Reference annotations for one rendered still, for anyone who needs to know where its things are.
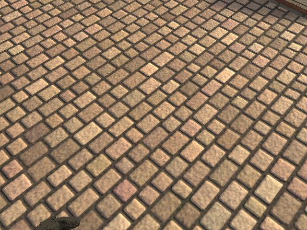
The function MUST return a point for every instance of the left robot hand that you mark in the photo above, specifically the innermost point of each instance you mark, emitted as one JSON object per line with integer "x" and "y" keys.
{"x": 62, "y": 223}

